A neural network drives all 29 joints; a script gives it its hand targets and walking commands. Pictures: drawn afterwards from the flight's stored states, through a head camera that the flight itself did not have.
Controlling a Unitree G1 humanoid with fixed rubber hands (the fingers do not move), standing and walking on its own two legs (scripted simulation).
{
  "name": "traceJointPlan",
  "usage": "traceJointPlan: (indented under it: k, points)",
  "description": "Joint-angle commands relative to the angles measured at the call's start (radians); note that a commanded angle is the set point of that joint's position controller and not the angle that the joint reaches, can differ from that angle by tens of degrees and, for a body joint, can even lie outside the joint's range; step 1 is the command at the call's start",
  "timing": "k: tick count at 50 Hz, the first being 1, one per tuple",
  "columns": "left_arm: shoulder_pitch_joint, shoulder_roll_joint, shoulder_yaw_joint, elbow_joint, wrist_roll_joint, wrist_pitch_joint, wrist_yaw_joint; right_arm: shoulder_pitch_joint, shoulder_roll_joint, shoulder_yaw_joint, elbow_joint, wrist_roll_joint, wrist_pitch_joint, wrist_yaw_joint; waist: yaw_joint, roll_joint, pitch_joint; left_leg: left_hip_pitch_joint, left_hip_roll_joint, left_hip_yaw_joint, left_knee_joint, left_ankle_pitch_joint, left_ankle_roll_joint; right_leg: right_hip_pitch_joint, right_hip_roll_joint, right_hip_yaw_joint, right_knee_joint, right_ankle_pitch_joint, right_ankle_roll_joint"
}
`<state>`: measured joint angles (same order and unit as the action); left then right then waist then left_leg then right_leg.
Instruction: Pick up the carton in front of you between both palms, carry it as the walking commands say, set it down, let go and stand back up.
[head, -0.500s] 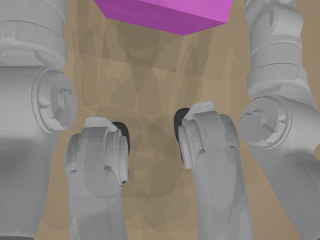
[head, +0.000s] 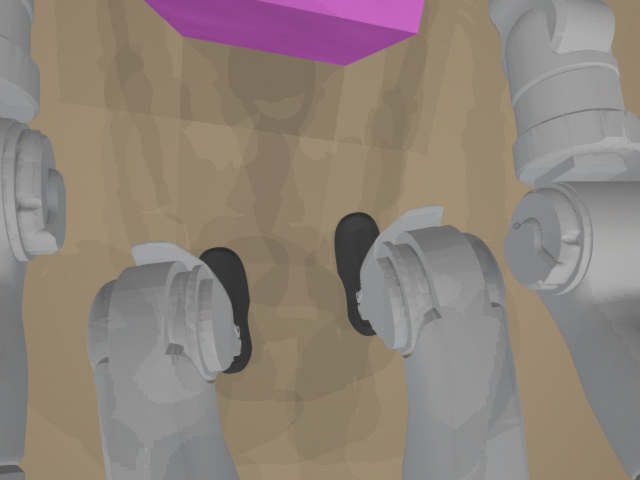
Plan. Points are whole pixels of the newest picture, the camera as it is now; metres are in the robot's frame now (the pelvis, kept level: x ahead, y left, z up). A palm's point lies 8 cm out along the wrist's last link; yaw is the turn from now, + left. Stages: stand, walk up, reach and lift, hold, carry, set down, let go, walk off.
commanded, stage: set down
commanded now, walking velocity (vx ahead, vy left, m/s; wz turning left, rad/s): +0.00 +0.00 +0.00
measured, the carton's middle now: out of the picture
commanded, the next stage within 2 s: let go in 0.94 s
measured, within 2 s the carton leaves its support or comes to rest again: neither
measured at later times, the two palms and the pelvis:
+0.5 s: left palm out of the picture +0.63 +0.17 +0.02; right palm out of the picture +0.55 -0.21 +0.02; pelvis +0.00 +0.00 +0.12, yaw +0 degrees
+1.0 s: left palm out of the picture +0.62 +0.18 +0.17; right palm out of the picture +0.55 -0.21 +0.17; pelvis +0.03 +0.00 +0.26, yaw +1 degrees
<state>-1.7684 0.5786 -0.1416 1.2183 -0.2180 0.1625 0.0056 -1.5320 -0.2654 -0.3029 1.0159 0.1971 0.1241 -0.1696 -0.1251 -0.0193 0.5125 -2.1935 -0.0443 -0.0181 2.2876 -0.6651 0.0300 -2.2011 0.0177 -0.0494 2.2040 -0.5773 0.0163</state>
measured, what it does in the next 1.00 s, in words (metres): rises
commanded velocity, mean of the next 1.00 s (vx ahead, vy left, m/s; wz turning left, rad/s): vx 0.00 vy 0.00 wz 0.00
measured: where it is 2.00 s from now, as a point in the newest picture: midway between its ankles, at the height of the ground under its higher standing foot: (297, 311)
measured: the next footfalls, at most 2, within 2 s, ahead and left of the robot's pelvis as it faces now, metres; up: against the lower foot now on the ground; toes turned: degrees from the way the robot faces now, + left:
none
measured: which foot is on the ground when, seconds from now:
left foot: down 0.00-1.00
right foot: down 0.00-1.00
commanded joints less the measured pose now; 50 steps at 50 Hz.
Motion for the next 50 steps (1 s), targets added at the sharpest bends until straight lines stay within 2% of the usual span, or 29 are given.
traceJointPlan:
  k: [1, 3, 6, 9, 14, 23, 29, 40, 47, 50]
  points:
    - [-0.348, 0.108, 0.038, -0.152, 0.015, 0.007, 0.0, -0.253, -0.141, 0.008, -0.201, -0.002, 0.013, -0.026, -0.081, 0.171, -1.522, 0.644, 0.005, 0.006, -0.238, 0.375, -0.013, 0.82, 0.035, -0.017, -0.176, 0.517, 0.008]
    - [-0.35, 0.129, 0.071, -0.187, 0.038, 0.028, 0.004, -0.263, -0.124, 0.019, -0.263, -0.005, 0.04, -0.038, -0.06, 0.154, -1.583, 0.667, -0.005, 0.019, -0.275, 0.378, -0.004, 0.862, 0.049, -0.021, -0.212, 0.519, 0.011]
    - [-0.312, 0.131, 0.119, -0.152, 0.079, 0.059, -0.003, -0.235, -0.095, 0.011, -0.267, -0.021, 0.08, -0.045, -0.04, 0.13, -1.505, 0.625, -0.011, 0.024, -0.339, 0.329, 0.008, 0.829, 0.059, -0.019, -0.272, 0.457, 0.016]
    - [-0.261, 0.104, 0.155, -0.101, 0.113, 0.067, -0.024, -0.188, -0.066, -0.019, -0.237, -0.055, 0.096, -0.037, -0.038, 0.12, -1.388, 0.565, -0.007, 0.02, -0.397, 0.283, 0.009, 0.751, 0.055, -0.019, -0.328, 0.404, 0.023]
    - [-0.229, 0.083, 0.196, -0.095, 0.154, 0.063, -0.046, -0.155, -0.046, -0.056, -0.237, -0.096, 0.104, -0.018, -0.043, 0.138, -1.386, 0.59, -0.011, 0.013, -0.484, 0.296, -0.002, 0.701, 0.053, -0.025, -0.414, 0.399, 0.033]
    - [-0.214, 0.065, 0.206, -0.206, 0.169, 0.091, -0.059, -0.094, -0.067, -0.086, -0.335, -0.109, 0.129, -0.003, -0.065, 0.212, -1.595, 0.852, -0.026, 0.007, -0.637, 0.447, -0.019, 0.734, 0.061, -0.042, -0.572, 0.473, 0.034]
    - [-0.176, 0.051, 0.233, -0.274, 0.19, 0.113, -0.06, -0.039, -0.065, -0.096, -0.398, -0.115, 0.147, 0.009, -0.057, 0.234, -1.686, 1.025, -0.03, -0.002, -0.742, 0.584, -0.026, 0.763, 0.068, -0.04, -0.694, 0.528, 0.036]
    - [-0.07, 0.028, 0.307, -0.245, 0.243, 0.093, -0.083, 0.047, -0.016, -0.109, -0.409, -0.159, 0.139, 0.028, -0.035, 0.173, -1.622, 1.092, -0.034, -0.004, -0.99, 0.643, -0.029, 0.952, 0.06, -0.017, -0.929, 0.607, 0.049]
    - [-0.015, -0.006, 0.352, -0.217, 0.293, 0.074, -0.106, 0.097, 0.026, -0.147, -0.398, -0.217, 0.128, 0.05, -0.036, 0.155, -1.54, 1.135, -0.03, -0.008, -1.142, 0.627, -0.034, 1.052, 0.051, -0.01, -1.075, 0.605, 0.052]
    - [0.051, -0.032, 0.393, -0.22, 0.334, 0.067, -0.103, 0.15, 0.038, -0.154, -0.399, -0.251, 0.121, 0.071, -0.021, 0.151, -1.54, 1.19, -0.031, -0.006, -1.2, 0.652, -0.041, 1.1, 0.052, -0.01, -1.128, 0.61, 0.052]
